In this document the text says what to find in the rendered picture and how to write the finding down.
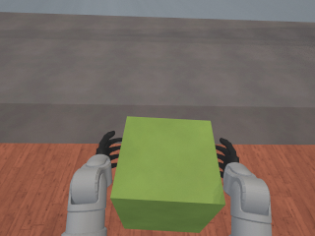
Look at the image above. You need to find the robot right hand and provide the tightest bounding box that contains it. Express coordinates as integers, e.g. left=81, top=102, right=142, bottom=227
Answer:
left=215, top=138, right=239, bottom=178

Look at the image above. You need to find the left robot forearm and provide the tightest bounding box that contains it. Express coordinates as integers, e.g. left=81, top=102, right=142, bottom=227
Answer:
left=61, top=153, right=112, bottom=236

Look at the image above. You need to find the carton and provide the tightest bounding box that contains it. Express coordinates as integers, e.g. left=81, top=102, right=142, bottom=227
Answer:
left=110, top=116, right=225, bottom=233

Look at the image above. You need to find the robot left hand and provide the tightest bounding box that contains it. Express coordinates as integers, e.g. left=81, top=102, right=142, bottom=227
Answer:
left=95, top=131, right=123, bottom=168

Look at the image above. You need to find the right robot forearm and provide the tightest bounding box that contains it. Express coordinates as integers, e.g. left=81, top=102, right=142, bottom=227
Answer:
left=222, top=162, right=273, bottom=236

